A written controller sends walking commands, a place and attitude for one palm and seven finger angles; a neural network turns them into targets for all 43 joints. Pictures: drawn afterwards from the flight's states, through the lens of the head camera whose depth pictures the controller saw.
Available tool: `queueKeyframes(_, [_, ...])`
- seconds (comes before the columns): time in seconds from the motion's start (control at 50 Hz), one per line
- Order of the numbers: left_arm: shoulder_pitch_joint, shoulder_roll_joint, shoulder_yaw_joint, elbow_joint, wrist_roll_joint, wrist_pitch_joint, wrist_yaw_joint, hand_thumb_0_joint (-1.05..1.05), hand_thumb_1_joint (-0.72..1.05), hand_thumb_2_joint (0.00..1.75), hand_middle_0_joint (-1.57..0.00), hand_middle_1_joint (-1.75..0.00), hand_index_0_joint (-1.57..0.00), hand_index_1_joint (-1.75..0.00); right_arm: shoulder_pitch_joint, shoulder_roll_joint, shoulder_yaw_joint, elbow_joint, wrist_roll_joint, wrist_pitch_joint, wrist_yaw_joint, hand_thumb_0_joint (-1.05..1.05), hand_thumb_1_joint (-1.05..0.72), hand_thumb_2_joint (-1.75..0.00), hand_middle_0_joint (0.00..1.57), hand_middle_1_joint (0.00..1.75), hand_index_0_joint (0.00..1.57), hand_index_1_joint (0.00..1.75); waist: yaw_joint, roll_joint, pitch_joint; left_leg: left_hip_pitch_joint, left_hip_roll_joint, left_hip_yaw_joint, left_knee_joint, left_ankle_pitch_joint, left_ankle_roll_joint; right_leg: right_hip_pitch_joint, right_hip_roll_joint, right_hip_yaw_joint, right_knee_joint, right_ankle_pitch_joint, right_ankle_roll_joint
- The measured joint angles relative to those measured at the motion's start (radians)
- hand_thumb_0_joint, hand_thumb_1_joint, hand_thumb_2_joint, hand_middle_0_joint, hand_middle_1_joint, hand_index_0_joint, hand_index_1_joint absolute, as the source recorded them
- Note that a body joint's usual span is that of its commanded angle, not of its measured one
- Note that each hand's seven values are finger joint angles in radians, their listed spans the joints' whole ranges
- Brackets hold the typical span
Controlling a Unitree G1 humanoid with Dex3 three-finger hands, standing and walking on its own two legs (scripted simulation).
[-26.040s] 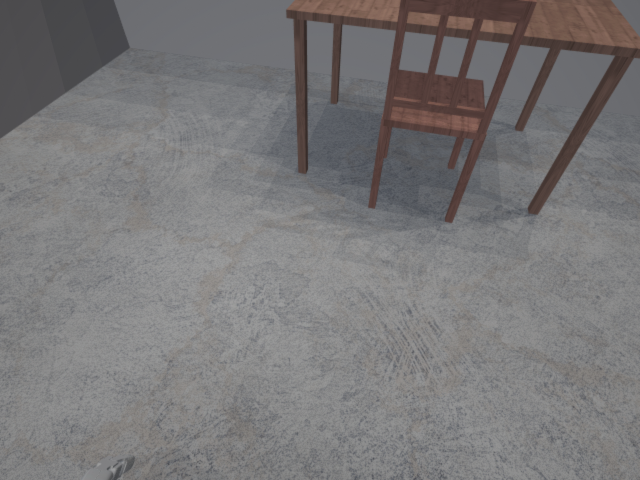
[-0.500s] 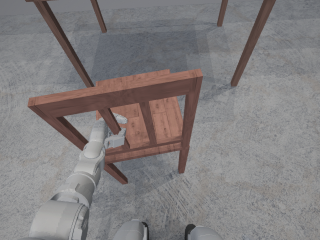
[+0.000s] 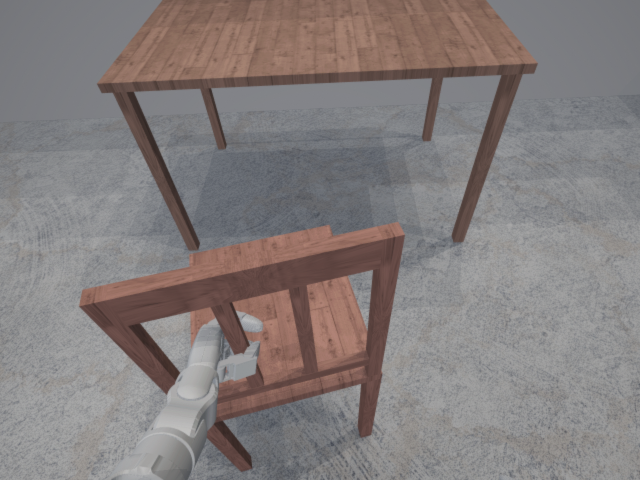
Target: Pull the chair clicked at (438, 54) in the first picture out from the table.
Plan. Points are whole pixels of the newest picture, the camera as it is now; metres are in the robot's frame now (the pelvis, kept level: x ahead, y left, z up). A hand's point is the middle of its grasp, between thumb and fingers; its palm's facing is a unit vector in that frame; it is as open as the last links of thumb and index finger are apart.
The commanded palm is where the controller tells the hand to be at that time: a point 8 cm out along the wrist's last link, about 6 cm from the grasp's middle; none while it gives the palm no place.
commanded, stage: stop walking, hand still on the chair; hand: left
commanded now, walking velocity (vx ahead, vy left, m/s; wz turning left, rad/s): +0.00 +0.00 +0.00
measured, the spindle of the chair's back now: (241, 347) +0.32 +0.14 -0.08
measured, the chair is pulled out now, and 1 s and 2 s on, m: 0.62 0.62 0.62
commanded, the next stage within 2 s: open the thumb and straighten the fingers in 0.38 s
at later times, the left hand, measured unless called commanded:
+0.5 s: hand (248, 359) +0.29 +0.12 -0.06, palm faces -0.05 -0.98 -0.19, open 5.5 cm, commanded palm +0.27 +0.18 -0.04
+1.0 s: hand (241, 356) +0.30 +0.14 -0.06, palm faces -0.07 -0.98 -0.17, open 14.6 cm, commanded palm +0.28 +0.19 -0.04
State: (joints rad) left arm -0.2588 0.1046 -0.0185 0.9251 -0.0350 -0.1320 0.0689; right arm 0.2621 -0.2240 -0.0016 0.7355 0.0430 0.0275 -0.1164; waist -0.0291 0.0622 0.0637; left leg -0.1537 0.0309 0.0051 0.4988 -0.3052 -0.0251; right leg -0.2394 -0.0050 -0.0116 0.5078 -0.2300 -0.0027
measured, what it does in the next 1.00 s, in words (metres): stands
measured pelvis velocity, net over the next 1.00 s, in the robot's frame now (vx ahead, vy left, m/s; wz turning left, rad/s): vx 0.00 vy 0.01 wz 0.02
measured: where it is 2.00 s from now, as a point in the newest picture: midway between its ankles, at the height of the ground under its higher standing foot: outside the picture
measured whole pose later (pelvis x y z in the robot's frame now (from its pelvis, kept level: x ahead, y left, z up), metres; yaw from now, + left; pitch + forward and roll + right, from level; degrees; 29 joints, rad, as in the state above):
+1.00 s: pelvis +0.00 +0.01 -0.02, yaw +1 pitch +9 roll +0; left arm -0.10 0.16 -0.02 0.47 -0.04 0.03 0.00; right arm 0.24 -0.25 0.00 0.63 0.05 -0.09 -0.01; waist -0.05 0.05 -0.04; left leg -0.50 0.00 -0.01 0.72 -0.39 -0.01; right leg -0.57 -0.03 -0.02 0.72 -0.31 0.01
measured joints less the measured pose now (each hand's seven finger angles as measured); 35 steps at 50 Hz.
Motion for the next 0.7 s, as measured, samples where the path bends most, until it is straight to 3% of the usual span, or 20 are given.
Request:
queueKeyframes(0.2, [0.061,-0.003,-0.032,-0.074,0.018,-0.002,-0.006,0.02,0.63,0.77,-0.21,-1.19,-0.5,-1.45,-0.039,0.021,0.008,-0.015,-0.008,-0.012,0.002,0.01,-0.91,-0.9,0.2,0.3,0.2,0.3,0.007,-0.003,0.0,0.03,-0.013,0.018,-0.031,-0.001,0.012,0.017,-0.011,0.018,-0.014,-0.004,0.014])
queueKeyframes(0.5, [0.085,0.018,-0.037,-0.142,0.01,0.025,0.006,0.02,0.63,0.78,-0.2,-1.21,-0.5,-1.45,-0.048,-0.001,0.0,-0.046,-0.006,0.005,0.002,0.01,-0.91,-0.9,0.2,0.3,0.2,0.3,-0.002,-0.022,0.012,0.029,-0.006,0.016,-0.051,0.013,0.007,0.019,-0.005,0.015,-0.039,0.012,0.009])
queueKeyframes(0.58, [0.114,0.049,-0.02,-0.216,0.002,0.031,-0.022,0.02,0.6,0.77,-0.22,-1.25,-0.5,-1.45,-0.039,-0.008,0.007,-0.042,0.007,-0.026,0.058,0.01,-0.91,-0.9,0.2,0.3,0.2,0.3,-0.032,-0.049,-0.032,-0.072,-0.014,-0.007,-0.005,0.009,0.006,-0.073,-0.015,-0.007,0.008,-0.002,0.003])
queueKeyframes(0.7, [0.131,0.077,-0.026,-0.352,0.015,0.044,-0.04,0.01,0.34,0.63,-0.29,-1.29,-0.5,-1.45,-0.026,-0.04,-0.009,-0.068,0.008,-0.093,0.105,0.01,-0.91,-0.9,0.2,0.3,0.2,0.3,-0.035,-0.047,-0.041,-0.209,-0.015,-0.019,0.087,-0.014,0.007,-0.194,-0.017,-0.016,0.074,-0.014,0.001])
